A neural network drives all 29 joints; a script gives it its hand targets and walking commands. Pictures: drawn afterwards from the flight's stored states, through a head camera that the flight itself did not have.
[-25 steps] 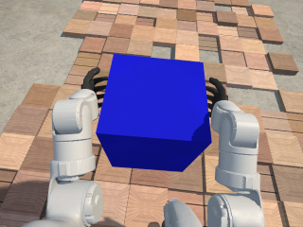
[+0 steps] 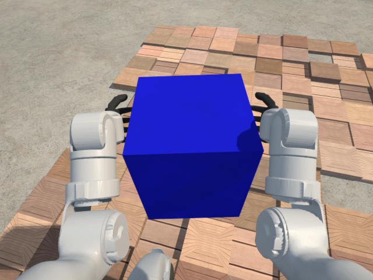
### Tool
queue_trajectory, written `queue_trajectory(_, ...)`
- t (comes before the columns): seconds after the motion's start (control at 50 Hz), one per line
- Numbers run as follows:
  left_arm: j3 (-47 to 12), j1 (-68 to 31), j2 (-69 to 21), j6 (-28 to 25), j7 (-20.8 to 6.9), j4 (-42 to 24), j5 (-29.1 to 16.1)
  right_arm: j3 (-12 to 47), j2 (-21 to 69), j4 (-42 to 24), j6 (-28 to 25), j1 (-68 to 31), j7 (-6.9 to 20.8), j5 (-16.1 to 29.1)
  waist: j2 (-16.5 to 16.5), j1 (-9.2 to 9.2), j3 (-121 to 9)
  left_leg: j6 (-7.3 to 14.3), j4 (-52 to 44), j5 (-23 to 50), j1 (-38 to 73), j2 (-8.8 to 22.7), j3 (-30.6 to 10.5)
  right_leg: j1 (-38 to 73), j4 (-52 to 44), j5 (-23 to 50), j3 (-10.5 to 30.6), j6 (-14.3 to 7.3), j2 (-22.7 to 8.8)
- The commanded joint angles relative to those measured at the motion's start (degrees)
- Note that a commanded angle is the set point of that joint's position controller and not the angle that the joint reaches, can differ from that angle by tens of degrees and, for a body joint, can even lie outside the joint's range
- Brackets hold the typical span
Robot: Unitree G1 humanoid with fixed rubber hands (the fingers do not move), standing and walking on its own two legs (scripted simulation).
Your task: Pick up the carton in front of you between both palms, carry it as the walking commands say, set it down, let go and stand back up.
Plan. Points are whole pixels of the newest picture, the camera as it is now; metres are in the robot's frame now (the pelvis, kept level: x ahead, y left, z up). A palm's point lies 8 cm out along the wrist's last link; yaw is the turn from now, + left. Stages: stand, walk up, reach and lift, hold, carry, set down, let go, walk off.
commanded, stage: carry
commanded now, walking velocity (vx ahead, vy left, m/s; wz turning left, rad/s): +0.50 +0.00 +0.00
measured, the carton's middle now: (191, 151) +0.37 +0.02 +0.07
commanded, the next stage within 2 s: none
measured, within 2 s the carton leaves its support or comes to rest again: neither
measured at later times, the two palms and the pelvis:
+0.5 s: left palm (163, 47) +0.69 +0.12 +0.13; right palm (271, 52) +0.67 -0.17 +0.13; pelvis +0.31 -0.01 +0.00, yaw -1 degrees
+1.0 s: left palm (163, 6) +0.97 +0.17 +0.12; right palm (246, 4) +0.98 -0.13 +0.13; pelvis +0.62 +0.00 -0.02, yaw +0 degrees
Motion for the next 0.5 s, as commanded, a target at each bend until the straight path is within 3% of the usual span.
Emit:
queue_trajectory(0.0,-35.48,-44.38,-67.39,-1.04,-17.7,-1.87,-26.63,32.52,62.75,2.96,-3.89,-32.97,11.92,20.22,-5.47,-0.85,-21.37,1.06,-12.12,8.5,4.43,-2.46,4.74,18.33,-0.2,47.36,6.59,1.25,-11.99)
queue_trajectory(0.04,-35.87,-42.79,-67.18,-2.47,-17.37,-2.65,-26.16,34.05,64.34,1.6,-4.94,-33.3,12.29,21.81,-7.19,-1.31,-21.79,2.69,-16.72,12.87,11.52,-3.68,6.39,17.55,2.34,54.71,3.97,1.45,-11.82)
queue_trajectory(0.06,-36.27,-41.69,-66.88,-3.1,-17.08,-3.26,-25.86,34.87,64.79,0.52,-5.37,-33.73,12.45,22.65,-8.95,-2.74,-23.6,3.54,-17.83,11.56,16.83,-4.12,6.8,16.87,5.74,59.58,2.93,1.87,-12.21)
queue_trajectory(0.08,-36.94,-41.1,-66.66,-3.67,-16.76,-4.33,-25.59,35.7,65.0,-0.9,-5.79,-34.54,12.63,23.6,-9.72,-5.31,-26.51,4.08,-19.38,9.48,25.08,-4.79,7.15,15.01,12.45,62.44,1.8,2.77,-12.37)
queue_trajectory(0.1,-37.96,-40.98,-66.43,-4.21,-16.37,-5.81,-25.36,36.64,65.2,-2.37,-6.32,-34.89,12.89,24.67,-5.81,-7.85,-28.66,3.68,-24.0,8.27,35.31,-4.49,7.57,9.78,21.72,56.68,0.06,3.95,-10.86)
queue_trajectory(0.12,-38.96,-41.18,-65.68,-4.65,-15.83,-7.36,-25.0,37.57,65.53,-3.88,-6.79,-34.68,13.35,25.84,-1.1,-9.38,-29.99,4.14,-21.97,7.39,47.86,2.31,-1.14,-2.81,31.97,37.05,1.42,4.1,-8.79)
queue_trajectory(0.14,-39.4,-40.22,-66.99,-4.23,-15.4,-7.72,-25.1,37.99,63.16,-4.43,-7.33,-35.04,13.42,26.17,12.24,-7.67,-35.53,15.6,-18.55,14.03,66.0,19.28,-27.56,-25.31,47.01,-2.71,4.1,7.69,-1.44)
queue_trajectory(0.16,-39.16,-38.49,-64.62,-4.11,-14.59,-8.1,-24.31,39.08,64.99,-3.7,-7.54,-32.71,13.57,27.52,11.98,-9.53,-36.86,19.04,-22.41,6.53,65.87,18.4,-33.87,-31.74,55.44,-7.49,7.38,6.69,0.23)
queue_trajectory(0.18,-39.67,-38.13,-64.46,-4.17,-13.84,-9.5,-24.43,39.88,65.33,-6.38,-7.87,-33.53,13.82,28.86,9.47,-9.01,-34.39,17.33,-23.69,5.53,62.46,16.78,-29.6,-33.65,54.49,-3.85,8.44,5.44,-2.28)
queue_trajectory(0.2,-39.04,-38.11,-63.53,-4.28,-13.1,-10.87,-23.95,41.04,66.12,-8.8,-7.99,-35.76,14.12,30.4,4.66,-8.49,-32.45,15.57,-24.24,7.29,58.35,16.03,-25.89,-33.13,51.76,-1.33,7.84,5.34,-3.56)
queue_trajectory(0.24,-38.38,-36.19,-61.82,-4.16,-11.86,-12.33,-22.55,43.12,66.92,-12.71,-8.05,-38.75,14.55,32.93,2.29,-7.61,-30.02,13.67,-26.49,6.87,51.02,14.67,-21.2,-30.26,45.15,-0.52,7.0,6.22,-5.28)
queue_trajectory(0.32,-38.93,-31.54,-59.94,-3.34,-10.78,-11.97,-20.9,43.77,64.78,-14.36,-7.21,-36.59,14.67,33.5,4.55,-8.43,-28.77,14.27,-27.45,9.69,48.33,14.42,-15.91,-29.84,32.32,-1.56,3.75,7.53,-5.83)
queue_trajectory(0.42,-40.02,-29.58,-60.3,-3.15,-11.71,-8.3,-20.05,42.16,63.39,-8.85,-7.09,-31.73,15.78,30.46,7.2,-8.87,-24.72,9.85,-25.79,17.72,47.57,9.84,-6.76,-26.59,17.47,12.62,-1.09,7.68,-4.2)
queue_trajectory(0.48,-40.43,-30.45,-61.19,-3.43,-12.64,-5.97,-21.12,40.42,62.48,-5.29,-7.46,-29.43,15.97,28.31,8.83,-8.22,-22.62,7.06,-22.5,21.68,46.85,8.62,-2.78,-20.88,8.76,17.49,-3.64,6.55,-2.66)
